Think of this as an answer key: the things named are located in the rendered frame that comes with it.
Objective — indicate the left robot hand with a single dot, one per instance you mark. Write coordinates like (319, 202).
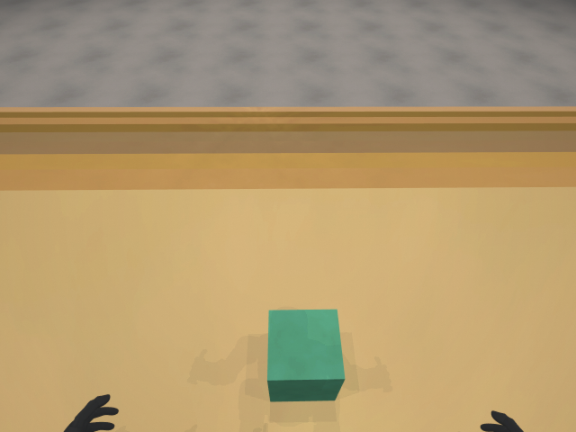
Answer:
(92, 410)

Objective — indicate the right robot hand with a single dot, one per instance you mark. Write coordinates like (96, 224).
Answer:
(507, 424)

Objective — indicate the carton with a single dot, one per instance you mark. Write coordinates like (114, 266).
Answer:
(305, 361)

